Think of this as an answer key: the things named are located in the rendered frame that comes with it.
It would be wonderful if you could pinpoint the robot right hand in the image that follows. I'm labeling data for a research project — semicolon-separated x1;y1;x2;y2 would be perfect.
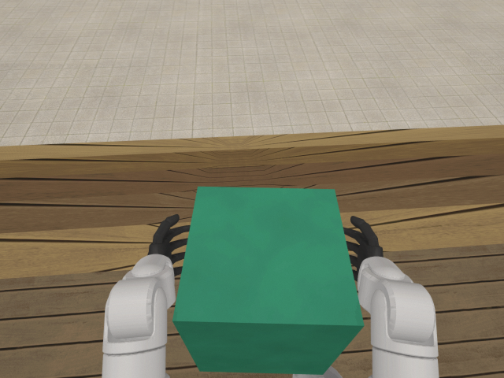
343;216;384;281

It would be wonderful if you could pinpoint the right robot forearm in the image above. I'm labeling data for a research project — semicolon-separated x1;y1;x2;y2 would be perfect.
358;257;439;378

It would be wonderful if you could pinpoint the left robot forearm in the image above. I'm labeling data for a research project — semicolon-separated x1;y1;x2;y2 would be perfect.
102;254;176;378

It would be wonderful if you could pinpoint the robot left hand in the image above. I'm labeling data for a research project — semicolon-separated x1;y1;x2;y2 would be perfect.
148;214;190;277

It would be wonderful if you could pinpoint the carton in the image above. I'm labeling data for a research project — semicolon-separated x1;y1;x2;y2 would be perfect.
172;187;364;375

